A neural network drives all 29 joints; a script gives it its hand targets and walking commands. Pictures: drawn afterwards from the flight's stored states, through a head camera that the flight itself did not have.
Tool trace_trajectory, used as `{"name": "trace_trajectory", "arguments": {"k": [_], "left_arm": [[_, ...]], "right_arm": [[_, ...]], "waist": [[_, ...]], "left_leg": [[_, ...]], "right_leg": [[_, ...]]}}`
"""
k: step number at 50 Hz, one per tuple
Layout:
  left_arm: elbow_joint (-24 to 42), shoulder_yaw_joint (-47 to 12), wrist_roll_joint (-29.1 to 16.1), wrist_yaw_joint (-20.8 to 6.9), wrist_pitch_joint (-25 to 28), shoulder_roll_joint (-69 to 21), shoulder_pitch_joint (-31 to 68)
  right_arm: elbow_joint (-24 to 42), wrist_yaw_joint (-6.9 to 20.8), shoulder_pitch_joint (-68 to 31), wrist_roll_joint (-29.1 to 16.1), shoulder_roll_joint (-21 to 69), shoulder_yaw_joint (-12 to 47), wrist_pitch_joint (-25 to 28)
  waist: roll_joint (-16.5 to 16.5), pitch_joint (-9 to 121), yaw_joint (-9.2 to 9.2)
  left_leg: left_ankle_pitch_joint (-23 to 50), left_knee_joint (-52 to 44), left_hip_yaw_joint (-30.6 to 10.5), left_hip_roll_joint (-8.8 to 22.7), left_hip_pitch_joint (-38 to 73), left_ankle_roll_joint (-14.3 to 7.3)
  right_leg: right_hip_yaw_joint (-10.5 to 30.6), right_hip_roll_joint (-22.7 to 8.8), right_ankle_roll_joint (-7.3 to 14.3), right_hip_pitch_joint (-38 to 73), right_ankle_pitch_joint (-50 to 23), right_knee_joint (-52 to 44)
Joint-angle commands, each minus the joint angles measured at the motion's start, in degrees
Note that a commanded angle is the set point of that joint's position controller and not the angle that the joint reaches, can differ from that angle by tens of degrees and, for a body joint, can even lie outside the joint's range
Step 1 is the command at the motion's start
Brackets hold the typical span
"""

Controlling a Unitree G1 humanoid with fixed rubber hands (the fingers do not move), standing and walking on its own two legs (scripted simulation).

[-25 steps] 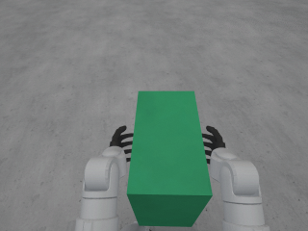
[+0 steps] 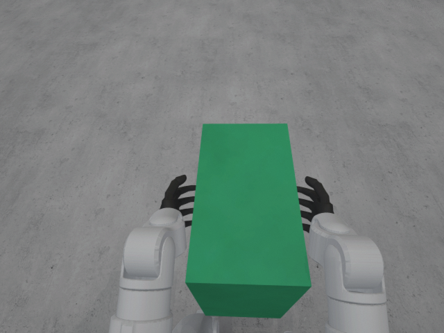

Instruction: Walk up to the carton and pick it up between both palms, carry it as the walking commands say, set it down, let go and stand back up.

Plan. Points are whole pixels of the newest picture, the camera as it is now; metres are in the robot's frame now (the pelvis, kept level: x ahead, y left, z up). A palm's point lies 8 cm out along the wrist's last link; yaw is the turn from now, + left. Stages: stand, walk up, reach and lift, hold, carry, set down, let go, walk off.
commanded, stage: carry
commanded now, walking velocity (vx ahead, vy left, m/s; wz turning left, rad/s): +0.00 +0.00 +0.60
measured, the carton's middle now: (243, 226) +0.31 -0.01 +0.00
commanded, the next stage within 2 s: none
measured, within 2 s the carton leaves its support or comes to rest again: neither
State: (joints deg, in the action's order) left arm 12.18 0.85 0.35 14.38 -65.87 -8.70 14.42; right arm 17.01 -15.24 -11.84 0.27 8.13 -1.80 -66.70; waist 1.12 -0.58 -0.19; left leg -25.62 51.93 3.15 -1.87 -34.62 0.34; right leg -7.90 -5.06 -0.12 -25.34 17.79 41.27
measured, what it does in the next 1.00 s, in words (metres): walks backwards, turning left: left foot, then right foot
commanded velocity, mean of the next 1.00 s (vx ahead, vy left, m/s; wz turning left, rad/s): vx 0.00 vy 0.00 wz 0.60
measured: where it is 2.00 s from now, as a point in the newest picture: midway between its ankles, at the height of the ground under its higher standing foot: outside the picture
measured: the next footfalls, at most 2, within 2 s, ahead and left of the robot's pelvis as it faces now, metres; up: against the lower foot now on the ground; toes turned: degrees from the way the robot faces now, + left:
left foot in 0.08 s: +0.07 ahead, +0.11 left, +0.00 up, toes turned +8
right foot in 0.40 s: -0.07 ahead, -0.10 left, +0.00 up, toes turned +11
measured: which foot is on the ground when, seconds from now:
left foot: up 0.00-0.06, down 0.08-0.46, up 0.48-0.62, down 0.64-1.00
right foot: down 0.00-0.12, up 0.14-0.38, down 0.40-0.66, up 0.68-0.96, down 0.98-1.00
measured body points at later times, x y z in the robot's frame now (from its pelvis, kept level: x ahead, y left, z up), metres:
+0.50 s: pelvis -0.15 +0.02 +0.01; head -0.12 +0.03 +0.46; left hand +0.10 +0.22 +0.07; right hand +0.16 -0.01 +0.07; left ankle -0.02 +0.11 -0.69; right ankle -0.11 -0.10 -0.71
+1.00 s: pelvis -0.30 +0.03 +0.01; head -0.27 +0.04 +0.45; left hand -0.12 +0.29 +0.06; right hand +0.01 +0.09 +0.07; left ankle -0.18 +0.15 -0.71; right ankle -0.24 -0.08 -0.72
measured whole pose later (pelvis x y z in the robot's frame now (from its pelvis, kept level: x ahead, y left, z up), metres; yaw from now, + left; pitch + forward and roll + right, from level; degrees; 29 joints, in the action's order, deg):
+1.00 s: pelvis -0.30 +0.03 +0.01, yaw +34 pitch +4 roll -2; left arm 13.7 -0.9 -0.4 15.2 -64.6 -8.3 12.9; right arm 18.5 -13.6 -10.5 1.3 7.9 -1.5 -64.8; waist 2.6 -0.4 1.3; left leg 3.5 23.2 -2.0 -7.1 -31.3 -0.6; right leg -3.8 -0.5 -0.8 -20.9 20.3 36.4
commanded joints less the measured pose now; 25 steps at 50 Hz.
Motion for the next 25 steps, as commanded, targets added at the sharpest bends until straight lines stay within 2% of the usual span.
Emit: {"name": "trace_trajectory", "arguments": {"k": [1, 2, 3, 4, 5, 6, 7, 8, 9, 10, 11, 12, 13, 14, 15, 16, 17, 18, 19, 20, 21, 22, 23, 24, 25], "left_arm": [[18.00, -26.42, -14.84, -8.13, 5.23, -58.64, 24.73], [17.12, -26.42, -13.87, -7.73, 4.65, -57.42, 22.43], [18.60, -26.31, -13.80, -7.17, 4.59, -55.95, 22.63], [17.88, -26.94, -13.65, -6.99, 4.48, -55.82, 20.99], [17.45, -27.56, -13.52, -7.00, 4.48, -56.76, 20.44], [19.43, -27.60, -13.52, -6.81, 4.65, -55.06, 21.08], [18.99, -28.34, -14.69, -7.27, 4.71, -56.25, 23.52], [18.59, -28.35, -13.77, -7.18, 4.63, -56.13, 23.51], [17.40, -27.53, -13.76, -7.52, 4.42, -56.46, 22.50], [15.79, -27.20, -14.52, -7.90, 3.85, -56.30, 21.38], [18.32, -28.53, -15.99, -8.06, 4.23, -56.68, 24.89], [17.98, -28.15, -16.33, -8.15, 4.15, -55.75, 22.72], [18.25, -29.18, -16.91, -8.42, 4.40, -57.08, 23.90], [17.74, -29.50, -17.26, -8.42, 4.02, -57.03, 25.28], [18.58, -30.23, -18.05, -8.51, 4.27, -58.06, 25.53], [20.09, -29.66, -18.11, -8.50, 4.57, -57.12, 26.64], [18.10, -29.77, -17.63, -8.17, 4.35, -56.67, 24.28], [17.65, -28.94, -17.64, -8.10, 4.26, -56.44, 21.40], [16.90, -28.33, -17.35, -8.23, 4.03, -55.78, 21.07], [17.37, -28.40, -17.55, -8.12, 4.03, -56.54, 21.56], [13.42, -27.45, -16.32, -8.23, 3.46, -56.43, 17.05], [13.54, -26.31, -15.93, -8.69, 4.34, -57.10, 17.88], [15.05, -25.76, -15.58, -8.75, 5.36, -58.87, 18.43], [17.64, -25.94, -15.75, -8.76, 6.14, -58.69, 19.88], [18.58, -26.41, -15.75, -8.56, 5.87, -57.28, 22.11]], "right_arm": [[14.72, 8.85, -30.18, -15.39, 57.76, 29.86, 4.33], [12.77, 8.93, -27.79, -15.63, 57.62, 29.50, 4.01], [10.90, 9.00, -25.20, -15.30, 57.50, 28.94, 3.50], [9.78, 8.97, -22.17, -14.59, 57.45, 28.21, 3.58], [10.91, 9.14, -22.59, -14.33, 56.52, 27.31, 4.09], [7.95, 9.39, -20.27, -13.35, 54.75, 25.41, 4.17], [8.43, 9.35, -20.99, -13.05, 55.82, 25.71, 4.26], [7.63, 9.57, -19.53, -12.87, 56.80, 26.53, 3.85], [7.75, 9.48, -20.36, -12.64, 56.83, 27.23, 3.75], [8.09, 8.90, -20.96, -11.52, 55.08, 25.50, 3.90], [9.23, 8.76, -21.18, -11.41, 55.16, 25.08, 4.40], [8.58, 8.46, -19.77, -11.31, 54.69, 24.60, 4.65], [11.99, 8.36, -21.85, -11.28, 53.91, 24.64, 5.35], [12.15, 8.18, -23.18, -11.36, 53.56, 24.34, 5.46], [14.03, 8.16, -23.87, -11.44, 53.57, 24.63, 5.80], [13.13, 7.97, -23.27, -11.12, 53.62, 24.57, 5.67], [11.22, 7.46, -20.45, -9.86, 53.22, 24.31, 5.44], [13.03, 7.06, -20.35, -10.31, 52.80, 25.02, 5.56], [14.51, 7.09, -23.10, -11.02, 52.45, 25.67, 5.72], [13.58, 7.08, -22.50, -11.44, 54.05, 26.73, 5.22], [13.18, 7.08, -23.77, -11.23, 54.06, 27.53, 4.89], [15.76, 7.79, -26.04, -12.29, 54.67, 29.82, 4.71], [17.00, 8.77, -27.09, -13.71, 56.27, 31.88, 4.57], [19.91, 8.83, -31.53, -14.81, 56.26, 32.38, 5.94], [16.02, 8.44, -28.71, -13.56, 55.49, 30.13, 5.65]], "waist": [[-12.24, 27.63, 1.06], [-11.45, 29.18, 0.84], [-8.36, 28.76, -0.19], [-3.60, 29.18, -0.61], [8.83, 29.84, -0.58], [19.95, 28.53, -0.24], [15.19, 28.57, -0.98], [8.61, 27.21, -1.02], [3.20, 26.54, -0.95], [2.49, 27.15, -0.86], [4.89, 27.14, -0.75], [5.65, 28.81, -0.84], [5.11, 29.09, -0.76], [7.21, 29.72, -0.93], [7.21, 29.27, -0.97], [5.28, 28.13, -0.93], [7.18, 29.66, -0.74], [5.87, 30.14, -0.49], [8.13, 30.55, -0.21], [7.58, 31.10, 0.43], [5.30, 33.05, 1.76], [-16.09, 31.70, 2.70], [-25.46, 26.65, 1.96], [-19.39, 21.97, 0.96], [-10.18, 20.98, 0.63]], "left_leg": [[-0.40, -6.64, 0.77, 1.53, 8.95, -0.04], [2.89, -13.78, 1.70, 0.63, 12.02, -0.41], [11.07, -21.57, 0.26, 1.57, 18.53, -0.90], [20.83, -24.01, -6.73, 6.19, 26.42, -1.70], [50.58, -22.90, -20.25, 16.65, 35.47, -5.10], [64.17, -21.65, -29.29, 23.88, 35.76, -11.18], [57.91, -22.33, -25.95, 21.55, 30.27, -13.27], [51.66, -23.58, -24.55, 19.65, 31.48, -11.34], [42.47, -25.37, -22.92, 18.33, 29.84, -10.63], [34.45, -26.60, -21.67, 16.64, 27.52, -9.31], [31.14, -26.81, -22.51, 15.45, 27.65, -8.64], [32.63, -26.79, -21.59, 14.86, 28.08, -9.09], [22.51, -29.57, -22.49, 14.50, 27.87, -6.53], [19.46, -30.16, -23.41, 13.96, 28.69, -6.54], [14.97, -32.45, -24.31, 14.03, 28.08, -4.88], [10.69, -35.09, -24.36, 13.83, 26.67, -3.02], [6.56, -37.91, -23.88, 13.17, 26.31, -0.74], [7.70, -40.01, -23.74, 12.16, 25.83, 1.70], [6.24, -42.26, -22.34, 11.92, 21.95, 2.75], [5.47, -42.57, -16.85, 8.56, 18.46, 5.60], [10.01, -36.66, -11.82, 4.20, 15.58, 8.35], [10.48, -18.91, -3.56, -2.64, 10.24, 9.37], [1.81, 5.28, -4.96, -1.05, 9.83, 5.59], [2.65, 8.26, -5.07, 2.31, 4.69, 3.98], [1.09, 5.46, -5.23, 1.93, 3.79, 2.63]], "right_leg": [[9.63, -14.44, 5.07, 17.52, -33.72, -8.12], [6.38, -13.99, 3.80, 18.86, -36.69, -4.78], [3.73, -12.32, 0.82, 15.09, -33.63, -1.61], [3.57, -11.11, -2.23, 8.44, -25.34, 2.71], [2.06, -7.02, -4.87, -4.84, -4.49, 11.09], [2.68, -2.31, -6.14, -12.13, 18.36, 17.85], [6.21, -1.53, -6.26, -9.48, 17.45, 23.11], [6.51, -0.80, -6.33, -11.86, 14.23, 25.03], [7.00, -0.79, -6.10, -11.06, 11.40, 25.04], [6.88, -0.99, -6.50, -8.75, 8.88, 24.00], [6.45, 0.44, -6.08, -9.12, 8.34, 21.59], [6.76, 0.54, -6.22, -7.44, 8.23, 20.26], [7.13, 1.06, -5.96, -6.18, 8.41, 19.51], [7.41, 2.31, -5.32, -4.65, 8.80, 15.31], [7.01, 2.83, -4.67, -4.09, 8.74, 12.61], [6.92, 2.99, -4.50, -2.55, 8.76, 10.34], [5.90, 3.52, -3.66, 1.44, 8.80, 5.44], [4.76, 4.93, -3.09, 5.35, 10.46, -0.59], [3.10, 6.55, -2.01, 12.29, 10.74, -6.87], [0.27, 6.48, -1.17, 20.99, 8.82, -15.80], [5.76, 1.97, 0.89, 29.27, 9.69, -22.85], [20.51, -9.51, 7.08, 26.15, 11.45, -26.12], [26.76, -21.19, 12.59, 9.94, 5.69, -26.56], [19.45, -21.00, 10.54, 7.67, -0.03, -25.68], [13.61, -18.33, 8.84, 9.37, -4.99, -22.54]]}}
